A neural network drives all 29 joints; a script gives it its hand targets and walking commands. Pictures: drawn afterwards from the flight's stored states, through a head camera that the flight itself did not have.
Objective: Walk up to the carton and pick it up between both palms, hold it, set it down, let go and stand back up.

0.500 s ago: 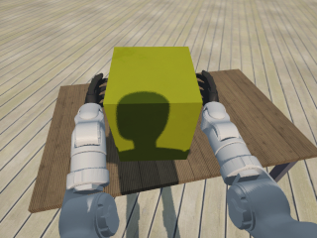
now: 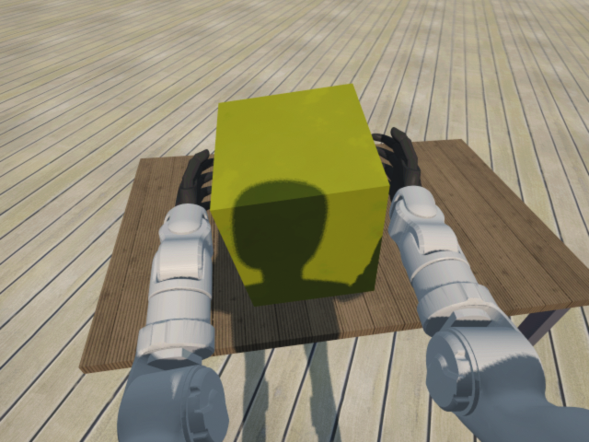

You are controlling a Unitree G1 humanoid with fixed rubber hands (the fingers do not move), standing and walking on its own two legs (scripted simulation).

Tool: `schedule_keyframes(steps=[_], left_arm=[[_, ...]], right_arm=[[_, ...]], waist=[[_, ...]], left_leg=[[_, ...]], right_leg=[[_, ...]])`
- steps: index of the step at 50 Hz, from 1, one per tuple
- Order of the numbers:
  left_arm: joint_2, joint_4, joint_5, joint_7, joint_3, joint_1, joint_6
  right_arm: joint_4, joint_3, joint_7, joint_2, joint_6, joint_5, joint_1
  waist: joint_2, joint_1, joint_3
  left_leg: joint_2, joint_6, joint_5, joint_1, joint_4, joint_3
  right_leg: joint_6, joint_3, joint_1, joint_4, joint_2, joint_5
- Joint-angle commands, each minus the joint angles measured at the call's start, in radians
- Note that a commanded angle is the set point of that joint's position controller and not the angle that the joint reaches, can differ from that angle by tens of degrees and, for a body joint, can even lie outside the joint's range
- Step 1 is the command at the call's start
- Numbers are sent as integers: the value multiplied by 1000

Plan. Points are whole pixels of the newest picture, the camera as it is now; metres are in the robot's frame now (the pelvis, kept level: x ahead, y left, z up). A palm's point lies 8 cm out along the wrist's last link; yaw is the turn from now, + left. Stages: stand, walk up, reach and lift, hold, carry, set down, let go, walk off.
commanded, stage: set down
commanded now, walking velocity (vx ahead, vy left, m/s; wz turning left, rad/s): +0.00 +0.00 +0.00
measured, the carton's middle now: (300, 201) +0.44 +0.04 +0.12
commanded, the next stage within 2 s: none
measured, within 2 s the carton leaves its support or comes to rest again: neither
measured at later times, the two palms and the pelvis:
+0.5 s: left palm (202, 209) +0.42 +0.19 +0.12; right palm (389, 196) +0.45 -0.10 +0.13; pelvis +0.03 -0.01 +0.00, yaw +0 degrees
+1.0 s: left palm (196, 226) +0.40 +0.19 +0.10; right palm (383, 209) +0.44 -0.09 +0.11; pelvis +0.03 -0.01 +0.00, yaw +0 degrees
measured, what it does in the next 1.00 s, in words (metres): stands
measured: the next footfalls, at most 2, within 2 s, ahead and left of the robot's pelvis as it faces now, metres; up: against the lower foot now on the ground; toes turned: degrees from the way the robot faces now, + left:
none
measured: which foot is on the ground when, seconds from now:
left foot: down 0.00-1.00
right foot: down 0.00-1.00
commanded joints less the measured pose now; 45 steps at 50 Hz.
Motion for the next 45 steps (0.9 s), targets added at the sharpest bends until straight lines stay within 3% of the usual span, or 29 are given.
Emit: schedule_keyframes(steps=[1, 4, 6, 8, 10, 11, 12, 14, 19, 21, 25, 29, 30, 31, 33, 34, 36, 37, 38, 41, 44, 45], left_arm=[[-411, 43, -37, -128, -209, -839, -125], [-448, 26, -63, -109, -245, -911, -185], [-481, -15, -75, -95, -280, -921, -219], [-493, -25, -67, -78, -290, -889, -246], [-501, -11, -69, -74, -298, -854, -265], [-493, 5, -54, -76, -282, -827, -267], [-487, 22, -49, -78, -275, -804, -269], [-468, 45, -29, -86, -237, -729, -256], [-447, 36, -16, -109, -211, -668, -243], [-460, 40, -25, -112, -222, -657, -240], [-480, 40, -27, -112, -236, -650, -267], [-533, 12, -57, -87, -308, -685, -294], [-555, 44, -50, -85, -302, -657, -297], [-542, 52, -49, -86, -293, -679, -301], [-534, 80, -33, -83, -263, -633, -297], [-510, 99, -31, -82, -249, -662, -297], [-510, 118, -19, -89, -235, -633, -288], [-497, 131, -10, -92, -210, -625, -289], [-494, 139, -18, -96, -205, -647, -290], [-459, 189, 8, -96, -143, -640, -279], [-447, 171, 17, -90, -123, -659, -284], [-454, 150, 11, -86, -134, -689, -290]], right_arm=[[61, 74, 180, 469, -64, -201, -674], [76, 61, 191, 517, -107, -234, -693], [89, 83, 196, 526, -137, -222, -678], [102, 88, 203, 520, -160, -220, -661], [82, 121, 197, 517, -172, -220, -647], [65, 142, 194, 532, -173, -221, -642], [89, 135, 193, 517, -169, -230, -621], [93, 155, 189, 505, -159, -216, -597], [65, 206, 172, 518, -155, -199, -558], [28, 207, 171, 522, -161, -194, -559], [-30, 250, 155, 543, -192, -193, -597], [-46, 243, 167, 540, -234, -191, -646], [-90, 234, 169, 546, -248, -204, -679], [-61, 215, 166, 539, -248, -217, -666], [-47, 192, 176, 520, -245, -228, -658], [-1, 149, 178, 507, -239, -242, -667], [24, 120, 179, 488, -231, -261, -628], [25, 116, 178, 495, -232, -265, -636], [46, 94, 180, 488, -227, -271, -640], [58, 43, 202, 468, -210, -293, -647], [88, 5, 212, 463, -197, -321, -630], [94, -1, 211, 469, -197, -323, -637]], waist=[[11, -4, -304], [51, -12, -400], [108, -13, -454], [130, 4, -518], [120, 11, -567], [112, 30, -550], [98, 24, -518], [95, 45, -464], [50, 48, -441], [80, 43, -469], [65, 60, -553], [105, 54, -649], [98, 64, -663], [102, 58, -649], [95, 76, -604], [96, 66, -569], [88, 57, -521], [70, 71, -508], [53, 56, -498], [58, 74, -444], [43, 83, -421], [41, 70, -430]], left_leg=[[-32, 18, -133, 257, -112, 89], [-32, -9, -17, 291, -78, 89], [-27, -36, 111, 345, -46, 87], [-26, -58, 224, 385, -17, 86], [-21, -64, 328, 411, 17, 87], [-23, -57, 341, 392, 21, 96], [-14, -59, 354, 390, 20, 93], [-21, -52, 393, 381, 18, 102], [-27, -41, 471, 341, 36, 109], [-29, -52, 493, 336, 39, 111], [-28, -54, 560, 323, 70, 109], [-10, -82, 671, 406, 106, 96], [-9, -78, 650, 398, 106, 94], [-6, -80, 641, 394, 106, 94], [-1, -80, 627, 393, 100, 98], [-5, -75, 552, 367, 81, 102], [-3, -72, 533, 362, 73, 108], [-7, -64, 498, 338, 62, 116], [-5, -54, 443, 327, 49, 116], [-10, -44, 302, 277, 8, 124], [-14, -37, 224, 240, -17, 135], [-15, -36, 211, 245, -17, 131]], right_leg=[[19, -121, -50, -61, -9, -177], [16, -134, -47, -37, 0, -73], [4, -142, -50, -32, 8, 12], [1, -142, -44, -32, 15, 82], [3, -142, -22, -25, 22, 149], [7, -135, -8, -28, 17, 176], [6, -143, -12, -29, 20, 186], [10, -138, 22, -27, 17, 232], [39, -124, 87, 9, 4, 412], [36, -122, 96, 16, 6, 427], [38, -118, 84, 21, 7, 512], [14, -137, -17, 0, 25, 432], [9, -139, -24, -4, 27, 392], [7, -144, -35, -10, 26, 370], [-3, -144, -55, -25, 28, 336], [-10, -144, -68, -41, 23, 267], [-7, -150, -80, -43, 24, 246], [-5, -141, -64, -47, 16, 248], [1, -143, -55, -48, 16, 225], [4, -143, -55, -55, 12, 124], [5, -141, -58, -49, 2, 68], [9, -142, -58, -41, 2, 78]])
